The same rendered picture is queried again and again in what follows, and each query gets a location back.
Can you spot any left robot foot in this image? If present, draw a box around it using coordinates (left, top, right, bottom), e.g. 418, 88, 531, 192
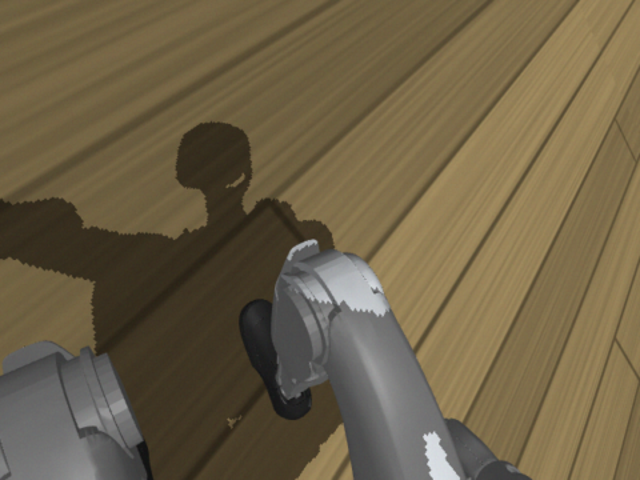
136, 434, 154, 480

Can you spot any right robot hand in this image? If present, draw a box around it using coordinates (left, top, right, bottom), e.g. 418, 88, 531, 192
444, 418, 498, 480

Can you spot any right robot arm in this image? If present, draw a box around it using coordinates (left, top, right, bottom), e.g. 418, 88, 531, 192
476, 460, 532, 480

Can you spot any right robot foot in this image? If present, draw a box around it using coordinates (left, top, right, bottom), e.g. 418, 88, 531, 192
239, 299, 312, 420

